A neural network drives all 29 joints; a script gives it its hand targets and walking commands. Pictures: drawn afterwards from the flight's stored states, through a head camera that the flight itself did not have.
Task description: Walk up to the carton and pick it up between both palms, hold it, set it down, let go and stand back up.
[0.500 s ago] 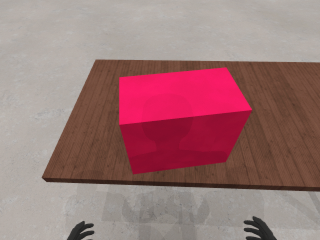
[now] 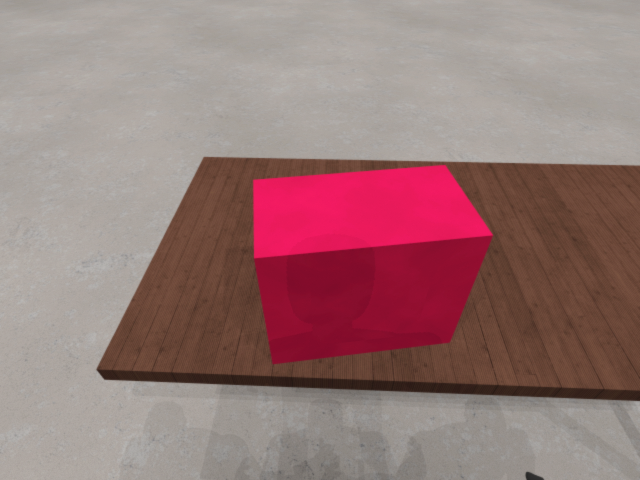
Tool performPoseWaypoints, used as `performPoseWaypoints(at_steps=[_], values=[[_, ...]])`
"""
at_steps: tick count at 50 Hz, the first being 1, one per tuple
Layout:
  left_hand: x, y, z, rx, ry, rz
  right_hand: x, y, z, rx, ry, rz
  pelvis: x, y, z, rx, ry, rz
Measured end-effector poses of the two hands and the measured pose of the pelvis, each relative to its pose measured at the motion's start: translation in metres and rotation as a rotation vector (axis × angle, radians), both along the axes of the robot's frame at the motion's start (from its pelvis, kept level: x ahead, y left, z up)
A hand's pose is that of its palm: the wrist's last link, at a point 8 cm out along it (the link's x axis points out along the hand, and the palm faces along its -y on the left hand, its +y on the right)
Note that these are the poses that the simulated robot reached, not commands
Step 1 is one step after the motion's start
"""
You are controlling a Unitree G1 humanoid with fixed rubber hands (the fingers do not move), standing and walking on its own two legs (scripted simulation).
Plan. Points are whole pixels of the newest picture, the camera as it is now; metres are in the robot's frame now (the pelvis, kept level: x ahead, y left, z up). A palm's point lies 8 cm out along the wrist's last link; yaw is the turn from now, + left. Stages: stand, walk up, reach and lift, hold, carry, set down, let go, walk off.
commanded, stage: stand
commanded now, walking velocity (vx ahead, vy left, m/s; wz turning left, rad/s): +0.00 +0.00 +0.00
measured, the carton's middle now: (357, 266) +0.45 +0.02 +0.04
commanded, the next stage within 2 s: none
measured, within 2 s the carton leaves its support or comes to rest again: neither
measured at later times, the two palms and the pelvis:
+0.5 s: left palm out of the picture +0.02 +0.27 -0.11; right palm out of the picture +0.13 -0.24 -0.10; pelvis -0.01 +0.00 +0.00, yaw +0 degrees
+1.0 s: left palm out of the picture +0.01 +0.27 -0.11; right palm out of the picture +0.12 -0.24 -0.09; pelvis -0.02 +0.00 +0.00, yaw +0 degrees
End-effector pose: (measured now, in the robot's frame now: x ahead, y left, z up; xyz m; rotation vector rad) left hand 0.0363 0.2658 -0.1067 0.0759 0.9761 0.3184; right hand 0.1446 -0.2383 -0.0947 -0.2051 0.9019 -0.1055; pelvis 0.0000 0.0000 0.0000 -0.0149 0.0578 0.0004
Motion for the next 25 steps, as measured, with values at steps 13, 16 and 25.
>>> performPoseWaypoints(at_steps=[13,16,25], values=[[-0.006,0.003,-0.001,-0.001,-0.003,0.0,-0.014,0.0,-0.001,-0.008,0.014,-0.011,-0.005,0.002,0.0,-0.003,-0.009,0.0],[-0.008,0.003,-0.002,-0.001,-0.001,0.001,-0.015,0.0,-0.001,-0.009,0.013,-0.012,-0.006,0.002,0.0,-0.003,-0.01,0.0],[-0.012,0.003,-0.003,-0.004,0.007,0.004,-0.017,0.0,0.0,-0.012,0.012,-0.013,-0.009,0.003,0.0,-0.004,-0.014,0.0]])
